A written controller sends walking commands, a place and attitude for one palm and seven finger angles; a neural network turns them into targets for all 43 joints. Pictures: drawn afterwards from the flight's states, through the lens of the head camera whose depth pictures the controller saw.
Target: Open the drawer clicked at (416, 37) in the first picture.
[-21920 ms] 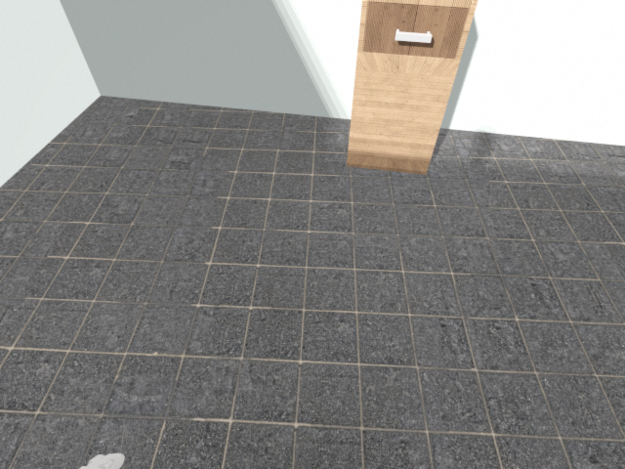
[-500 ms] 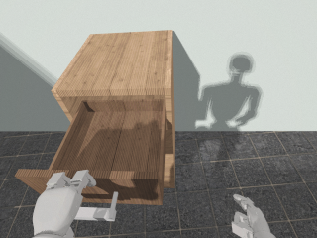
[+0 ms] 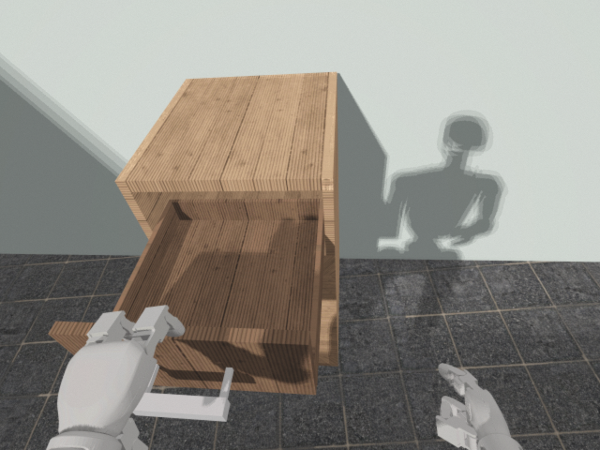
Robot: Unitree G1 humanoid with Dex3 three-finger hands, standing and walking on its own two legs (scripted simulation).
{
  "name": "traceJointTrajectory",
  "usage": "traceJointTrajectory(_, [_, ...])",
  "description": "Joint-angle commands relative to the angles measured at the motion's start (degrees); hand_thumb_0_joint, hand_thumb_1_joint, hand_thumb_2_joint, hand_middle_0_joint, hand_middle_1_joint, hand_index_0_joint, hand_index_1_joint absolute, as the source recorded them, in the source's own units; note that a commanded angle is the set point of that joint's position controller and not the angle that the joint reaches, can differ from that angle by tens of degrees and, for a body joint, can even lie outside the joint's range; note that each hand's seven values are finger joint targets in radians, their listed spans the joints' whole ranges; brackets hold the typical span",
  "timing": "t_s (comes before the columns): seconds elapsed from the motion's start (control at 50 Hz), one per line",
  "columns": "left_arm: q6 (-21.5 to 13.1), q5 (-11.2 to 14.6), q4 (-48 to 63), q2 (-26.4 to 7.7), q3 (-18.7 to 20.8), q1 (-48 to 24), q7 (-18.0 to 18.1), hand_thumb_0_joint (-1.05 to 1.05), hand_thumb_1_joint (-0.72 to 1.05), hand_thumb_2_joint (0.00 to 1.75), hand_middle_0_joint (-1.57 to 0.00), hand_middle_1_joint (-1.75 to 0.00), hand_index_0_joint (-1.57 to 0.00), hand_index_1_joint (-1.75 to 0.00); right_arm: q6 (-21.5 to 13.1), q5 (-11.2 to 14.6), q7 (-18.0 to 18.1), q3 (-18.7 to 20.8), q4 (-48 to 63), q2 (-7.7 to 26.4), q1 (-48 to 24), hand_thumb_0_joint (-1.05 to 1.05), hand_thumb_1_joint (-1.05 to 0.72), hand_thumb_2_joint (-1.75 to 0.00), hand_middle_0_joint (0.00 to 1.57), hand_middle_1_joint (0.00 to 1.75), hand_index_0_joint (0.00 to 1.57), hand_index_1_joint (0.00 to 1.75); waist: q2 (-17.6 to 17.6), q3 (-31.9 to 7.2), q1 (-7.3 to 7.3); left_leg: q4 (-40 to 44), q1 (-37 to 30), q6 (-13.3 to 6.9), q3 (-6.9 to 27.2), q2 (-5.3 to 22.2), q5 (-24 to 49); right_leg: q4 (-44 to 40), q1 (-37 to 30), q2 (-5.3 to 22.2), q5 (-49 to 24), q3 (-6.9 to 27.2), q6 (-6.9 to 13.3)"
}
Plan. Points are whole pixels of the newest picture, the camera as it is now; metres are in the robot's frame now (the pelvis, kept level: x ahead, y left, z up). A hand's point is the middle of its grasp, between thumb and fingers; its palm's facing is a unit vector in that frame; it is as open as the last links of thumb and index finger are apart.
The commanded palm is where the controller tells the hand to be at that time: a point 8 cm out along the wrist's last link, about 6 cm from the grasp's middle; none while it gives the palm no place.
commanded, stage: lift the hand off the handle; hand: left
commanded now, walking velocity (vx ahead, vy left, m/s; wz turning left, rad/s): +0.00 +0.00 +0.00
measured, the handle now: (185, 389) +0.21 +0.21 -0.06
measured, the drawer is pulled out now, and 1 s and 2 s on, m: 0.30 0.30 0.30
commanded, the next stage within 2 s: draw the hand back to the body in 0.30 s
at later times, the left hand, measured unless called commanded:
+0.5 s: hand (131, 378) +0.17 +0.22 +0.08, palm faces +0.04 -0.17 -0.99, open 13.8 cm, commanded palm +0.14 +0.22 +0.15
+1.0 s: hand (76, 379) +0.16 +0.26 +0.11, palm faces +0.07 -0.12 -0.99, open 13.8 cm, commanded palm +0.13 +0.25 +0.17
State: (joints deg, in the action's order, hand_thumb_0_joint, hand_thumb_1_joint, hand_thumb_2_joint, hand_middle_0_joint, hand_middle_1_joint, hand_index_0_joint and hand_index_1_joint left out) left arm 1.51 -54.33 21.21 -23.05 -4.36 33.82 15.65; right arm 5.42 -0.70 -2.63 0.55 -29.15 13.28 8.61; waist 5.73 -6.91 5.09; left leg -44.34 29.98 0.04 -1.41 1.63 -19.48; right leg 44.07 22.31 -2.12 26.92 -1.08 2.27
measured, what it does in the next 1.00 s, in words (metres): stands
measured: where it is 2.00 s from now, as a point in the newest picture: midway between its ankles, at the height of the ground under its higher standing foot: outside the picture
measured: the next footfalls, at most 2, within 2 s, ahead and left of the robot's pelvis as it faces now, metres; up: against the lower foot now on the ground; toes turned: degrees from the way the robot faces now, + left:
none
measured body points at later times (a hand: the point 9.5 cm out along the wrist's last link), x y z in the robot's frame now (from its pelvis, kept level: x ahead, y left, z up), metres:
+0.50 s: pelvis +0.01 +0.01 +0.01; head +0.01 -0.03 +0.46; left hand +0.17 +0.22 +0.14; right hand +0.23 -0.20 -0.08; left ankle +0.03 +0.12 -0.71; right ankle -0.05 -0.10 -0.71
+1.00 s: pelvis +0.00 +0.02 +0.01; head -0.01 -0.02 +0.46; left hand +0.15 +0.26 +0.17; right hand +0.22 -0.18 -0.07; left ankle +0.03 +0.12 -0.71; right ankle -0.05 -0.10 -0.71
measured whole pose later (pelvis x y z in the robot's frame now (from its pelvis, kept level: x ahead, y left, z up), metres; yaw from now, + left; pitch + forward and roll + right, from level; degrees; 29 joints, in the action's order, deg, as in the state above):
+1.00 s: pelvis +0.00 +0.02 +0.01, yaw +0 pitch +3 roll -1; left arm 1.1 -48.6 28.3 -28.5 4.0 36.1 9.1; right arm 5.3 0.7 -1.1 -0.3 -29.2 14.1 8.2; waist 6.1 -4.7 5.9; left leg -39.2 24.8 -1.3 -1.5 1.1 -17.0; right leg 36.4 16.1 -1.7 23.0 -0.9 0.7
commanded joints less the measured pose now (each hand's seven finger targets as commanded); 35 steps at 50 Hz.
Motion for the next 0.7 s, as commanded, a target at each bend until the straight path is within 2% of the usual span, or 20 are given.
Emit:
traceJointTrajectory(0.0, [0.0,0.5,11.4,-7.7,6.5,-5.7,1.1,0.0,-0.5,0.3,-0.3,-1.2,-0.3,-1.2,-3.6,0.8,0.8,1.4,9.8,4.1,-9.4,0.0,-0.9,-0.9,0.2,0.3,0.2,0.3,-4.0,-2.9,-0.64,4.7,-14.5,-2.7,0.4,-1.5,9.7,-12.1,7.3,1.2,-14.8,1.5,-0.4])
traceJointTrajectory(0.04, [0.5,0.8,10.9,-8.3,7.0,-4.9,0.1,0.0,-0.5,0.3,-0.3,-1.2,-0.3,-1.2,-3.5,0.9,0.9,1.2,9.9,4.3,-9.5,0.0,-0.9,-0.9,0.2,0.3,0.2,0.3,-5.7,-3.0,-0.5,5.1,-14.8,-2.7,0.4,-1.5,10.6,-12.6,6.2,1.2,-16.4,1.4,-0.7])
traceJointTrajectory(0.08, [0.6,0.7,11.9,-9.8,7.8,-6.4,-0.9,0.0,-0.5,0.3,-0.3,-1.2,-0.3,-1.2,-3.5,0.7,0.9,0.8,9.8,4.5,-9.6,0.0,-0.9,-0.9,0.2,0.3,0.2,0.3,-4.5,-4.2,0.12,5.6,-16.0,-2.6,0.3,-1.5,11.5,-13.2,5.8,1.1,-16.5,1.4,-0.7])
traceJointTrajectory(0.1, [0.7,1.4,12.3,-7.9,6.3,-5.1,-1.4,0.0,-0.5,0.3,-0.3,-1.2,-0.3,-1.2,-3.6,1.1,1.0,0.9,9.9,4.3,-10.0,0.0,-0.9,-0.9,0.2,0.3,0.2,0.3,-4.5,-3.3,-0.22,6.1,-15.7,-2.7,0.3,-1.5,11.7,-13.1,4.7,1.3,-17.6,1.2,-0.7])
traceJointTrajectory(0.16, [0.8,2.0,14.0,-8.3,6.8,-4.4,-2.4,0.0,-0.5,0.3,-0.3,-1.2,-0.3,-1.2,-3.6,1.2,0.8,0.8,10.4,4.5,-10.2,0.0,-0.9,-0.9,0.2,0.3,0.2,0.3,-3.7,-3.2,-0.03,6.6,-16.6,-2.5,0.3,-1.3,13.5,-13.6,3.8,1.1,-19.4,1.1,-0.5])
traceJointTrajectory(0.18, [0.5,1.3,14.2,-9.7,7.6,-5.6,-2.7,0.0,-0.5,0.3,-0.3,-1.2,-0.3,-1.2,-3.5,0.8,0.7,0.6,10.2,4.7,-9.5,0.0,-0.9,-0.9,0.2,0.3,0.2,0.3,-3.9,-4.3,0.31,6.4,-17.2,-2.6,0.4,-1.4,14.1,-13.4,4.4,0.9,-19.0,0.5,-0.7])
traceJointTrajectory(0.2, [0.6,1.7,13.8,-7.9,6.3,-4.8,-2.8,0.0,-0.5,0.3,-0.3,-1.2,-0.3,-1.2,-3.5,1.1,0.7,0.9,10.1,4.4,-9.7,0.0,-0.9,-0.9,0.2,0.3,0.2,0.3,-3.9,-2.4,-0.3,6.7,-16.8,-2.6,0.3,-1.2,14.0,-13.4,4.4,1.1,-19.3,0.6,-0.6])
traceJointTrajectory(0.22, [0.3,1.2,13.6,-8.7,7.3,-3.8,-2.9,0.0,-0.5,0.3,-0.3,-1.2,-0.3,-1.2,-3.4,0.7,0.5,1.1,10.1,4.7,-9.0,0.0,-0.9,-0.9,0.2,0.3,0.2,0.3,-4.4,-4.4,0.58,6.4,-17.3,-2.5,0.1,-1.2,15.2,-13.1,4.1,0.7,-20.2,0.3,-0.6])
traceJointTrajectory(0.24, [0.4,1.6,13.5,-7.5,6.4,-1.6,-2.8,0.0,-0.5,0.3,-0.3,-1.2,-0.3,-1.2,-3.4,1.1,0.3,1.1,10.6,4.5,-9.3,0.0,-0.9,-0.9,0.2,0.3,0.2,0.3,-4.8,-3.2,0.21,6.6,-16.7,-2.5,0.2,-1.1,15.2,-12.9,3.7,1.0,-20.8,0.2,-0.6])
traceJointTrajectory(0.28, [0.3,1.0,14.9,-8.6,7.5,-1.8,-2.7,0.0,-0.5,0.3,-0.3,-1.2,-0.3,-1.2,-3.2,0.8,-0.2,1.0,10.6,4.8,-9.0,0.0,-0.9,-0.9,0.2,0.3,0.2,0.3,-3.7,-4.8,0.75,6.5,-17.3,-2.4,0.1,-1.1,16.6,-12.7,3.8,0.7,-21.6,0.4,-0.4])
traceJointTrajectory(0.3, [0.3,1.4,15.5,-6.7,5.9,-0.8,-2.5,0.0,-0.5,0.3,-0.3,-1.2,-0.3,-1.2,-3.2,1.1,-0.3,1.2,11.0,4.5,-9.2,0.0,-0.9,-0.9,0.2,0.3,0.2,0.3,-4.2,-4.4,0.28,6.5,-17.0,-2.4,0.3,-0.8,16.9,-12.1,3.4,0.9,-21.7,0.1,-0.4])
traceJointTrajectory(0.38, [0.1,0.2,16.7,-8.7,7.6,-1.0,-1.6,0.0,-0.5,0.3,-0.3,-1.2,-0.3,-1.2,-2.9,0.5,-0.8,1.2,11.1,4.9,-8.5,0.0,-0.9,-0.9,0.2,0.3,0.2,0.3,-4.2,-5.1,0.43,5.4,-17.1,-2.3,0.4,-0.8,17.1,-11.8,5.1,0.5,-21.2,0.5,-0.2])
traceJointTrajectory(0.4, [0.1,0.8,17.5,-7.3,6.5,-0.9,-1.3,0.0,-0.5,0.3,-0.3,-1.2,-0.3,-1.2,-2.9,0.8,-0.6,1.4,11.4,4.6,-8.9,0.0,-0.9,-0.9,0.2,0.3,0.2,0.3,-4.1,-4.6,-0.05,5.6,-17.0,-2.4,0.4,-0.6,16.4,-11.7,4.6,0.9,-21.2,0.4,-0.3])
traceJointTrajectory(0.42, [-0.1,0.1,17.9,-9.6,8.7,-1.9,-1.1,0.0,-0.5,0.3,-0.3,-1.2,-0.3,-1.2,-2.8,0.4,-0.5,1.6,11.0,4.9,-8.3,0.0,-0.9,-0.9,0.2,0.3,0.2,0.3,-3.4,-5.8,0.58,5.2,-17.5,-2.3,0.3,-0.6,17.0,-11.8,5.2,0.5,-20.9,0.4,-0.1])
traceJointTrajectory(0.48, [0.2,0.3,18.6,-10.2,9.6,-1.2,-0.6,0.0,-0.5,0.3,-0.3,-1.2,-0.3,-1.2,-3.0,0.4,-0.4,1.3,11.2,4.8,-8.5,0.0,-0.9,-0.9,0.2,0.3,0.2,0.3,-3.1,-6.5,0.51,4.8,-18.0,-2.4,0.5,-0.7,17.4,-11.5,5.1,0.7,-21.8,0.6,-0.1])
traceJointTrajectory(0.54, [0.4,1.9,16.9,-9.9,10.0,-0.7,-1.2,0.0,-0.5,0.3,-0.3,-1.2,-0.3,-1.2,-2.8,1.1,0.1,1.4,10.8,4.9,-9.3,0.0,-0.9,-0.9,0.2,0.3,0.2,0.3,-4.6,-3.3,-0.22,5.7,-16.8,-2.4,0.6,-0.6,15.4,-12.4,4.8,1.0,-21.3,0.6,-0.6])
traceJointTrajectory(0.58, [0.9,2.1,17.0,-11.7,11.3,-0.5,-2.0,0.0,-0.5,0.3,-0.3,-1.2,-0.3,-1.2,-2.7,1.0,0.3,0.9,10.9,5.1,-9.4,0.0,-0.9,-0.9,0.2,0.3,0.2,0.3,-3.7,-4.7,0.67,6.3,-17.3,-2.5,0.5,-0.9,15.4,-12.8,4.0,0.9,-20.8,0.3,-0.7])
traceJointTrajectory(0.6, [0.9,2.8,17.1,-9.7,9.6,-0.9,-2.4,0.0,-0.5,0.3,-0.3,-1.2,-0.3,-1.2,-2.8,1.4,0.5,1.0,10.8,4.9,-9.9,0.0,-0.9,-0.9,0.2,0.3,0.2,0.3,-3.7,-3.0,-0.28,6.6,-17.0,-2.4,0.6,-0.6,14.9,-13.1,4.0,1.2,-20.5,0.4,-0.7])
traceJointTrajectory(0.64, [0.5,3.4,18.7,-9.7,9.1,-0.4,-3.3,0.0,-0.5,0.3,-0.3,-1.2,-0.3,-1.2,-3.1,1.4,0.6,1.1,11.4,5.1,-9.8,0.0,-0.9,-0.9,0.2,0.3,0.2,0.3,-3.1,-3.5,0.06,7.0,-17.7,-2.6,0.6,-0.5,15.2,-13.4,3.7,1.4,-20.0,0.0,-0.9])
traceJointTrajectory(0.68, [0.5,3.4,18.0,-12.6,12.0,1.1,-4.0,0.0,-0.5,0.3,-0.3,-1.2,-0.3,-1.2,-3.1,1.2,0.7,0.6,11.1,5.4,-9.3,0.0,-0.9,-0.9,0.2,0.3,0.2,0.3,-4.4,-4.3,0.81,7.3,-17.5,-2.5,0.6,-0.7,15.4,-13.7,3.0,1.1,-20.7,-0.1,-1.0])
